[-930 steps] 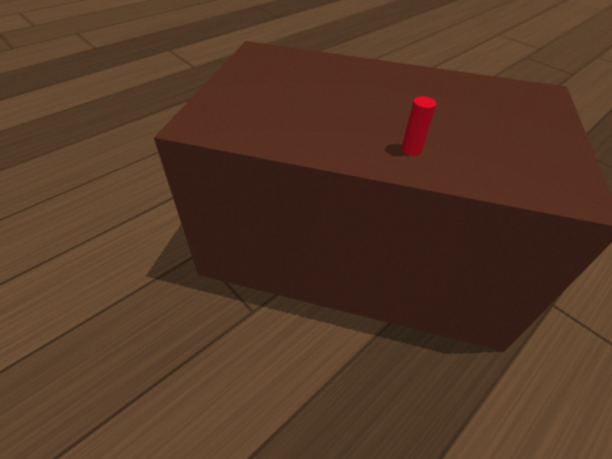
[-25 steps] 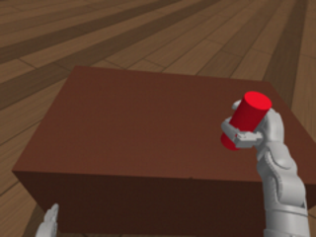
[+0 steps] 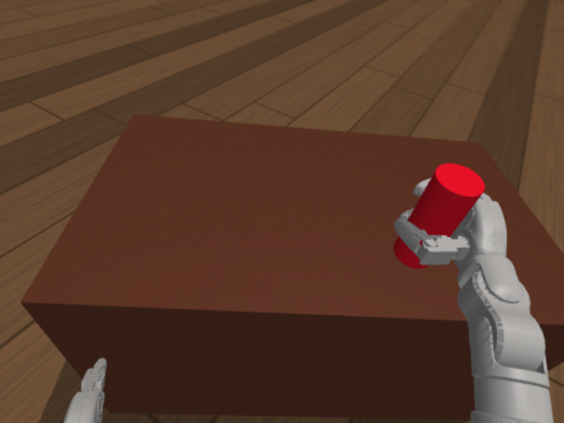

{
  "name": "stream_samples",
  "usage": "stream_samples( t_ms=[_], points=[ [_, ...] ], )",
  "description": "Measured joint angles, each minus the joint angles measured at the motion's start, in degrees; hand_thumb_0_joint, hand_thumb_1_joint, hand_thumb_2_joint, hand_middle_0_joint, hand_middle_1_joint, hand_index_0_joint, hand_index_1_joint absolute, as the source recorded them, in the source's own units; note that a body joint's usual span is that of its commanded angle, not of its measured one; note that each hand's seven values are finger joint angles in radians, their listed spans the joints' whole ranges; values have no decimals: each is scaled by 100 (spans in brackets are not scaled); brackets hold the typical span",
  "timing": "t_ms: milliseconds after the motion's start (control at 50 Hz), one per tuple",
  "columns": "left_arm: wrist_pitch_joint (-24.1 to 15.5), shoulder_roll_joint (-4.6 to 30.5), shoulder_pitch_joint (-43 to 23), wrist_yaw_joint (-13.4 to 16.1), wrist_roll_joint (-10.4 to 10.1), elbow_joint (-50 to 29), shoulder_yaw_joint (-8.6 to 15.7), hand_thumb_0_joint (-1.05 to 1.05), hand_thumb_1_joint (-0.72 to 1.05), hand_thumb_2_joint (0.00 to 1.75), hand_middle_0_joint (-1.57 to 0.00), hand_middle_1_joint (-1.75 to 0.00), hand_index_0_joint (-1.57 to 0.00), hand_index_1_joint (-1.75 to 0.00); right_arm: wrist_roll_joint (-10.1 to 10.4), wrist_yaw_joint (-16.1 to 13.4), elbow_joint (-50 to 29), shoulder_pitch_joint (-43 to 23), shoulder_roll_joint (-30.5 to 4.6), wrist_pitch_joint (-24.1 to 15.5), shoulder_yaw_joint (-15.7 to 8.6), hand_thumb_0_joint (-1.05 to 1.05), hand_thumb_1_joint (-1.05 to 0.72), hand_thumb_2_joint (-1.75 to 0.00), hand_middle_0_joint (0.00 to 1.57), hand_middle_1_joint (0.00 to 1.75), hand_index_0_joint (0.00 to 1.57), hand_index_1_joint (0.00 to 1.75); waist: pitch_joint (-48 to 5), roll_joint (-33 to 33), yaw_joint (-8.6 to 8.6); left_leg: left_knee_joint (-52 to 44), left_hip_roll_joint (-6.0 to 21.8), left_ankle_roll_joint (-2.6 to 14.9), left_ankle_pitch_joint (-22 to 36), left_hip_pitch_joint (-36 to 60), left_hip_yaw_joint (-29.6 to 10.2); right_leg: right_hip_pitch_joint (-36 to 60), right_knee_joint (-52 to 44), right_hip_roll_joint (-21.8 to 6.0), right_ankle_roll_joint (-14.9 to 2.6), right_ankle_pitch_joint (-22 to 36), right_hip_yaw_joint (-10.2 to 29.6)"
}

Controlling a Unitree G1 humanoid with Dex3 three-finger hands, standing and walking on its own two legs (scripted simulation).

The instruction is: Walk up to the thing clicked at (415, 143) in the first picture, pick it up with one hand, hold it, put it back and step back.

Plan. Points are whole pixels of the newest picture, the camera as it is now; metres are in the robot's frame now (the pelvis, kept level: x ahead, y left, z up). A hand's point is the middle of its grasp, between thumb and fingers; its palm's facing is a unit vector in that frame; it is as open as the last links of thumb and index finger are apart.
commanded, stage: crouch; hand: right
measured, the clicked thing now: (433, 220) +0.33 -0.17 +0.18
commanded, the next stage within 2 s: lower in 1.48 s
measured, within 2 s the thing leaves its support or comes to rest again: neither
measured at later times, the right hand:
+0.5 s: hand (407, 226) +0.38 -0.18 +0.12, palm faces +0.16 +0.99 +0.03, open 8.0 cm
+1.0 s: hand (398, 214) +0.46 -0.20 +0.07, palm faces +0.16 +0.99 +0.03, open 8.0 cm
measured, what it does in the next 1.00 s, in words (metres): stands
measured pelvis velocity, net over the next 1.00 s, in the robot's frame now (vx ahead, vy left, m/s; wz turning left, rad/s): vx -0.02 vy -0.02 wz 0.04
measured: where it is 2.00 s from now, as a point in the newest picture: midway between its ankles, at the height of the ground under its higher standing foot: outside the picture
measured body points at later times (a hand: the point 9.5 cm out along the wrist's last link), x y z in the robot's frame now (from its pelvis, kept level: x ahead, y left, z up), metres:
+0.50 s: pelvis -0.01 +0.00 +0.00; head +0.00 +0.01 +0.45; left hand +0.14 +0.27 -0.08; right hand +0.37 -0.23 +0.12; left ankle -0.02 +0.12 -0.74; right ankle +0.01 -0.14 -0.74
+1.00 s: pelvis -0.02 -0.02 -0.02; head +0.04 -0.03 +0.42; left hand +0.11 +0.25 -0.08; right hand +0.44 -0.25 +0.07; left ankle -0.02 +0.12 -0.74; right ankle +0.01 -0.14 -0.74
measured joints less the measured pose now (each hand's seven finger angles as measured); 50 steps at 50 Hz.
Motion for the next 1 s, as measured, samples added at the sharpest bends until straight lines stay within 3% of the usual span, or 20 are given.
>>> stream_samples(
  t_ms=[180, 340, 520, 720, 1000],
  points=[
    [-26, 26, 24, 3, 7, -49, -15, -1, -52, 5, -5, -6, -6, -5, -57, -32, 143, -111, 0, -33, 47, -2, 23, -113, 83, 117, 87, 119, -88, 47, 36, 3, -11, 12, -13, 22, 12, 18, 5, -10, 14, -11, 13],
    [-75, -57, -68, -72, 21, 57, -35, -1, -53, 6, -5, -5, -5, -5, -81, 35, 1001, -395, -92, -246, -87, -2, 24, -113, 84, 117, 88, 119, 19, 45, 118, 53, -20, 15, 19, -155, 8, -153, 46, -20, 11, 24, 12],
    [-238, -53, -53, 12, 80, -111, -124, -1, -54, 6, -5, -5, -5, -5, -222, -37, 2643, -1157, -245, -1293, -217, -2, 24, -114, 84, 117, 88, 119, 69, 308, 267, 319, -43, 19, -10, -640, -42, -608, 295, -49, 14, -15, -26],
    [-131, -34, -56, -22, 128, -356, -197, -1, -54, 6, -5, -5, -6, -5, -399, -9, 4418, -2063, -622, -2397, -487, -2, 24, -114, 83, 117, 88, 119, -46, 371, 513, 614, -89, -20, -34, -1255, -138, -1259, 759, -107, -32, -171, -104],
    [-118, -39, 220, -87, 237, -1026, -357, -1, -53, 6, -6, -6, -6, -5, -553, 114, 5969, -2953, -1028, -3374, -701, -2, 24, -115, 83, 118, 87, 120, -283, 391, 711, 1166, -108, -93, -180, -2217, -199, -2279, 1478, -141, -111, -430, -136]
  ],
)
